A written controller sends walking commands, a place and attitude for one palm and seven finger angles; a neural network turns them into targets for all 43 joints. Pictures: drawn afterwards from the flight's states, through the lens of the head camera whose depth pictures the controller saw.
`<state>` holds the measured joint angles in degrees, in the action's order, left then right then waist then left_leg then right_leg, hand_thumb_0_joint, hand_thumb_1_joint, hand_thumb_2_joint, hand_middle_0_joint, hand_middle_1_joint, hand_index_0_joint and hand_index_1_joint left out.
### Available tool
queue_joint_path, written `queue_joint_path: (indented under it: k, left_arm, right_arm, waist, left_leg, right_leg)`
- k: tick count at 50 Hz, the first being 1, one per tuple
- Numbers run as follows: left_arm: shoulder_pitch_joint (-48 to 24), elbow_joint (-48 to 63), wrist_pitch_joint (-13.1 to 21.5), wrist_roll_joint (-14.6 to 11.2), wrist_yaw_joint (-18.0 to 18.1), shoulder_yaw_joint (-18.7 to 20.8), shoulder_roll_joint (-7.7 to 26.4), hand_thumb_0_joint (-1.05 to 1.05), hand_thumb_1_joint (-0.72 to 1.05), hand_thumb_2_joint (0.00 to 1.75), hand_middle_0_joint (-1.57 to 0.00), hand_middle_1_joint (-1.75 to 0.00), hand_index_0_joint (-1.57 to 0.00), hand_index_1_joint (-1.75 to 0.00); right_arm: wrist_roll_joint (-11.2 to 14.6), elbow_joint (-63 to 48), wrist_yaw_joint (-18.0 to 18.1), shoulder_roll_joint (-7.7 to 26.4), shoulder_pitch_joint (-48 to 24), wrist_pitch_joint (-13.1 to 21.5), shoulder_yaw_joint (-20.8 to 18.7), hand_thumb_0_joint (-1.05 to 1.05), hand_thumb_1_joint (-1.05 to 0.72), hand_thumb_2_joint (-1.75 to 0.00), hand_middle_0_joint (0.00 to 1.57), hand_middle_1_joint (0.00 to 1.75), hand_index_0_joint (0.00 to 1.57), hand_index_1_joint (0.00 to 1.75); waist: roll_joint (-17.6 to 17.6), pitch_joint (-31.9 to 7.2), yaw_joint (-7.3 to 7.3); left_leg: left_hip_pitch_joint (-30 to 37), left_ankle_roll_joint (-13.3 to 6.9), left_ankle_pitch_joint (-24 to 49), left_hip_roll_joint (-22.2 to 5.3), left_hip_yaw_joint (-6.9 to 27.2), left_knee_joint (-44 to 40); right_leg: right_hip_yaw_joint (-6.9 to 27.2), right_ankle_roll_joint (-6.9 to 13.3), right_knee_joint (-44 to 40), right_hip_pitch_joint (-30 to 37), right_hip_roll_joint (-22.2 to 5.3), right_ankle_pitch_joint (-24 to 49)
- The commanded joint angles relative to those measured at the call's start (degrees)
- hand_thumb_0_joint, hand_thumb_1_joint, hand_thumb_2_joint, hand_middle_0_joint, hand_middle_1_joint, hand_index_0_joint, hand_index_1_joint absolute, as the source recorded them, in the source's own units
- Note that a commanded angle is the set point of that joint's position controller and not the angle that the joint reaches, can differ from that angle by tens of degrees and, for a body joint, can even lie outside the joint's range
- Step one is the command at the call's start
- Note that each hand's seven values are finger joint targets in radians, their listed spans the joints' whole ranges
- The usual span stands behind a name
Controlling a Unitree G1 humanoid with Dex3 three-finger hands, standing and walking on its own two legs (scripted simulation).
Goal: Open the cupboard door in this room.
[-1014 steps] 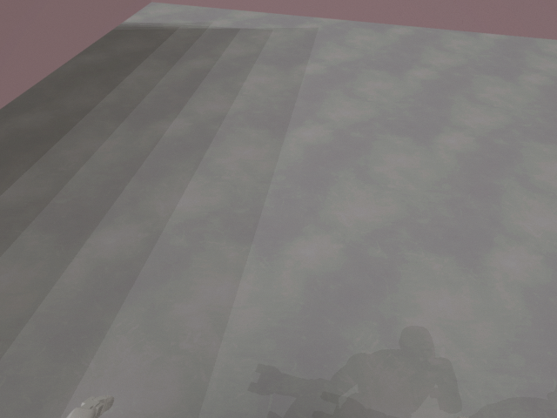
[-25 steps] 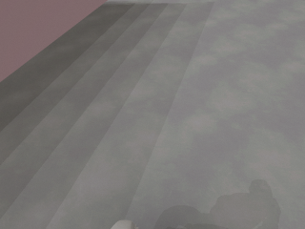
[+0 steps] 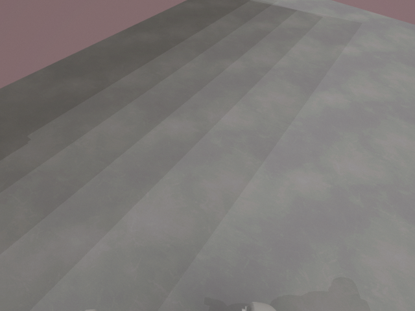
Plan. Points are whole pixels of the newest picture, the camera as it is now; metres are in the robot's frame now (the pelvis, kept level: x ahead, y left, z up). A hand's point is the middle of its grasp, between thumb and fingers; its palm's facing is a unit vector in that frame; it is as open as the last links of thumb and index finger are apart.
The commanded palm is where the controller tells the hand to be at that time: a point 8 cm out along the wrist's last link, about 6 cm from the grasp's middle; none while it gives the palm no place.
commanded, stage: turn or walk to find it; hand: left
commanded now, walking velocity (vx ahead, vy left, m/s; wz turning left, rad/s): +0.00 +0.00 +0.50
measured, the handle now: out of the picture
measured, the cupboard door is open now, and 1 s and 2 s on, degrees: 0 0 0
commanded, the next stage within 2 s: none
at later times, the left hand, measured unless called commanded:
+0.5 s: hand out of the picture +0.01 +0.15 -0.15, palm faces +0.27 -0.92 -0.28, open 7.4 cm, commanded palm none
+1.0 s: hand out of the picture -0.07 +0.21 -0.16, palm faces +0.51 -0.81 -0.28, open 7.4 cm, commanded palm none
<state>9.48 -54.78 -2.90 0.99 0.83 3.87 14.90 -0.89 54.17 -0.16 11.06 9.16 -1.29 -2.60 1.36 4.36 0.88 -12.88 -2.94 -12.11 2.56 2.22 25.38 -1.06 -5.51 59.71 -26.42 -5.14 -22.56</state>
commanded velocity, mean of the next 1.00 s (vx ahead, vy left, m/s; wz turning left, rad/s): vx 0.00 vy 0.00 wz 0.50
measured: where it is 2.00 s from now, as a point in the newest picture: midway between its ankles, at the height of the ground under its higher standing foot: outside the picture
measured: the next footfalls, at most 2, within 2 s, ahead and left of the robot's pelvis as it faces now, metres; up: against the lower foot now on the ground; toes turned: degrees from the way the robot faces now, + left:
right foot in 0.22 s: +0.04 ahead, -0.15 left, +0.00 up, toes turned +4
left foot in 0.68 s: -0.06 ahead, +0.10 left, +0.00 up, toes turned +26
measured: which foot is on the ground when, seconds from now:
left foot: down 0.00-0.22, up 0.24-0.66, down 0.68-1.00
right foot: up 0.00-0.20, down 0.22-0.68, up 0.70-1.00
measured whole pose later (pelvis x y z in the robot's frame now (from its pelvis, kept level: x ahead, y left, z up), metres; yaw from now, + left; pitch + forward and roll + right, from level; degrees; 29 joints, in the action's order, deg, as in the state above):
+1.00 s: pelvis -0.04 -0.03 +0.00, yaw +29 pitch +0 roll +0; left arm 8.8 -53.6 -3.0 0.7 0.8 3.6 14.5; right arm -1.2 53.6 -0.3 11.8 9.1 -1.7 -2.9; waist 0.6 4.7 0.4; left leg -13.4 -0.7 -13.5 2.0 3.3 27.1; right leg -1.6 -5.3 54.6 -25.0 -4.6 -24.7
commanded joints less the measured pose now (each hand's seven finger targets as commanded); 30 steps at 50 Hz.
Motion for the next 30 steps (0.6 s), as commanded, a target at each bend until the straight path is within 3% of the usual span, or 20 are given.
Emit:
queue_joint_path:
  k: [1,6,7,9,10,11,12,13,14,16,18,22,27,28,30]
  left_arm:
    - [-3.8,6.1,1.1,-0.3,0.2,0.3,3.5,0.00,0.90,0.90,-0.20,-0.30,-0.20,-0.30]
    - [-2.4,6.7,1.6,-0.7,0.4,0.2,2.8,0.00,0.90,0.90,-0.20,-0.30,-0.20,-0.30]
    - [-0.6,6.3,1.8,-0.8,0.4,0.3,2.9,0.00,0.90,0.90,-0.20,-0.30,-0.20,-0.30]
    - [3.4,5.3,2.4,-0.8,0.6,0.7,4.0,0.00,0.90,0.90,-0.20,-0.30,-0.20,-0.30]
    - [5.4,5.1,3.0,-0.2,1.0,1.4,7.4,0.00,0.90,0.90,-0.20,-0.30,-0.20,-0.30]
    - [6.0,5.5,3.3,0.6,1.2,2.3,12.0,0.00,0.90,0.90,-0.20,-0.30,-0.20,-0.30]
    - [5.0,6.3,2.9,0.1,1.4,2.0,11.7,0.00,0.90,0.90,-0.20,-0.30,-0.20,-0.30]
    - [0.9,7.2,3.1,0.0,1.6,2.0,9.0,0.00,0.90,0.90,-0.20,-0.30,-0.20,-0.30]
    - [-2.0,8.0,3.1,-0.1,1.5,1.6,7.8,0.00,0.90,0.90,-0.20,-0.30,-0.20,-0.30]
    - [-4.7,8.6,3.2,-0.2,1.3,0.7,5.1,0.00,0.90,0.90,-0.20,-0.30,-0.20,-0.30]
    - [-3.0,8.2,3.6,-0.1,1.1,0.6,4.8,0.00,0.90,0.90,-0.20,-0.30,-0.20,-0.30]
    - [1.1,6.6,3.6,0.4,1.2,1.2,6.0,0.00,0.90,0.90,-0.20,-0.30,-0.20,-0.30]
    - [6.1,4.5,3.2,0.8,0.9,2.0,8.7,0.00,0.90,0.90,-0.20,-0.30,-0.20,-0.30]
    - [6.5,4.2,3.1,0.8,0.8,2.3,9.2,0.00,0.90,0.90,-0.20,-0.30,-0.20,-0.30]
    - [5.9,3.9,2.9,0.7,0.7,2.4,9.8,0.00,0.90,0.90,-0.20,-0.30,-0.20,-0.30]
  right_arm:
    - [-0.5,-2.5,0.9,12.1,5.0,0.6,-3.5,0.00,-0.90,-0.90,0.20,0.30,0.20,0.30]
    - [-0.7,-3.2,0.8,12.2,3.6,0.1,-3.9,0.00,-0.90,-0.90,0.20,0.30,0.20,0.30]
    - [-0.7,-3.4,0.8,12.2,3.0,0.0,-4.0,0.00,-0.90,-0.90,0.20,0.30,0.20,0.30]
    - [-0.2,-3.9,0.6,10.9,1.9,-0.1,-4.0,0.00,-0.90,-0.90,0.20,0.30,0.20,0.30]
    - [0.3,-4.2,0.3,8.1,2.6,-0.1,-3.7,0.00,-0.90,-0.90,0.20,0.30,0.20,0.30]
    - [0.4,-5.8,0.2,5.6,2.2,0.0,-3.3,0.00,-0.90,-0.90,0.20,0.30,0.20,0.30]
    - [-0.1,-5.8,0.3,8.3,1.3,-0.5,-4.0,0.00,-0.90,-0.90,0.20,0.30,0.20,0.30]
    - [-0.5,-4.7,0.1,8.4,2.4,-1.1,-4.2,0.00,-0.90,-0.90,0.20,0.30,0.20,0.30]
    - [-0.5,-3.3,-0.2,7.9,3.8,-1.7,-4.3,0.00,-0.90,-0.90,0.20,0.30,0.20,0.30]
    - [-0.6,-1.5,-0.9,7.3,6.3,-2.2,-4.2,0.00,-0.90,-0.90,0.20,0.30,0.20,0.30]
    - [-0.5,-1.0,-1.1,6.6,7.2,-2.4,-3.9,0.00,-0.90,-0.90,0.20,0.30,0.20,0.30]
    - [-0.4,-2.0,-1.1,6.3,3.1,-2.3,-3.4,0.00,-0.90,-0.90,0.20,0.30,0.20,0.30]
    - [0.1,-3.4,-0.9,5.0,-1.6,-1.2,-2.2,0.00,-0.90,-0.90,0.20,0.30,0.20,0.30]
    - [0.3,-3.4,-0.8,5.0,-1.7,-1.0,-2.1,0.00,-0.90,-0.90,0.20,0.30,0.20,0.30]
    - [0.4,-3.1,-0.6,5.4,0.0,-0.5,-1.9,0.00,-0.90,-0.90,0.20,0.30,0.20,0.30]
  waist:
    - [-9.5,-5.6,-3.32]
    - [-11.3,-6.7,-2.34]
    - [-11.4,-7.6,-1.48]
    - [-7.3,-8.4,0.93]
    - [1.9,-9.7,1.72]
    - [15.6,-8.3,2.53]
    - [10.8,-6.8,2.16]
    - [8.8,-5.1,0.14]
    - [8.0,-3.2,-1.37]
    - [6.5,-1.9,-3.31]
    - [8.4,-2.0,-2.93]
    - [8.4,-1.5,-0.72]
    - [10.4,-4.8,2.20]
    - [11.1,-5.8,2.42]
    - [11.0,-7.4,1.33]
  left_leg:
    - [7.9,-7.4,20.9,-15.9,17.0,-5.7]
    - [3.0,-6.7,23.2,-13.7,19.8,-3.0]
    - [1.2,-6.1,22.3,-12.9,20.0,-2.0]
    - [-7.2,-2.8,13.2,-9.4,18.7,1.6]
    - [-15.5,0.7,1.0,-4.7,14.0,8.2]
    - [-23.4,4.7,-18.0,2.9,3.2,21.7]
    - [-21.4,4.5,-21.7,0.7,3.9,32.7]
    - [-20.5,4.4,-18.5,-1.0,5.3,38.5]
    - [-20.2,4.8,-15.6,-1.6,4.4,42.4]
    - [-19.3,5.6,-10.1,-3.0,2.3,45.6]
    - [-19.4,6.5,-7.4,-3.2,0.9,46.5]
    - [-18.5,7.4,-9.8,-4.8,-0.9,39.1]
    - [-14.1,7.2,-15.0,-4.4,-5.0,22.2]
    - [-12.5,6.9,-15.1,-4.2,-5.7,19.7]
    - [-8.3,6.3,-12.0,-3.5,-7.2,13.1]
  right_leg:
    - [0.9,0.2,-4.8,-4.0,0.5,-2.5]
    - [-0.2,1.2,-18.2,5.4,3.3,-2.4]
    - [-0.4,1.5,-22.5,8.9,3.8,-0.1]
    - [-0.5,2.0,-35.6,20.8,2.8,10.4]
    - [7.2,4.2,-41.7,29.1,-5.8,9.1]
    - [21.4,10.6,-44.2,30.1,-20.0,13.5]
    - [21.3,14.9,-44.6,21.1,-23.9,15.5]
    - [17.0,15.1,-45.1,16.8,-20.6,12.0]
    - [13.8,13.7,-45.1,14.6,-17.6,9.8]
    - [5.6,11.3,-43.3,13.2,-13.2,13.4]
    - [1.8,10.6,-43.1,14.2,-11.9,15.2]
    - [1.1,12.0,-42.8,16.5,-13.9,15.8]
    - [-1.2,13.5,-37.1,23.4,-15.4,30.8]
    - [-1.5,13.6,-35.8,23.8,-15.9,33.1]
    - [-2.6,12.5,-32.9,23.4,-15.8,34.8]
